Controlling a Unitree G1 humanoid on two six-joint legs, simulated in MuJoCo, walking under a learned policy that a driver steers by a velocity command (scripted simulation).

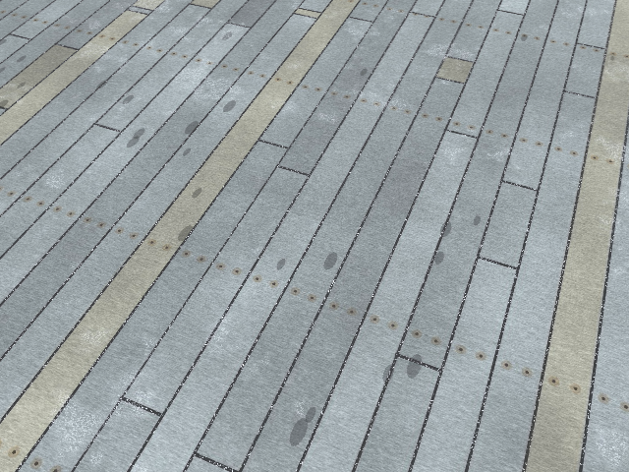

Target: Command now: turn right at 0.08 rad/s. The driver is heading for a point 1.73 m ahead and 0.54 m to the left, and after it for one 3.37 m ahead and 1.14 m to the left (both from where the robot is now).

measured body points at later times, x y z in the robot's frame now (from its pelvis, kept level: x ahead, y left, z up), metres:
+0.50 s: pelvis +0.00 -0.02 +0.00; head +0.01 -0.03 +0.45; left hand +0.10 +0.23 -0.12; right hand +0.07 -0.30 -0.14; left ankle +0.01 +0.14 -0.74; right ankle -0.02 -0.13 -0.74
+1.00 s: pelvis +0.04 +0.01 -0.01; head +0.04 +0.02 +0.44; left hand +0.05 +0.28 -0.15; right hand +0.08 -0.26 -0.14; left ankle +0.03 +0.11 -0.74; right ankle -0.02 -0.13 -0.74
